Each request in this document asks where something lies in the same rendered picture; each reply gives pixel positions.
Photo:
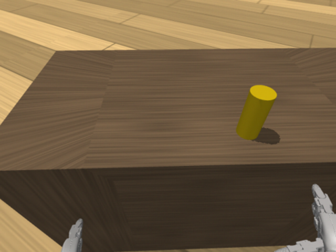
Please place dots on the can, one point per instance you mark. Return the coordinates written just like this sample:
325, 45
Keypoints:
257, 106

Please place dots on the right robot hand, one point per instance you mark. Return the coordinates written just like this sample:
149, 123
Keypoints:
325, 224

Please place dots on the left robot hand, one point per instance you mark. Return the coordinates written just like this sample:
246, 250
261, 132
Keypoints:
74, 242

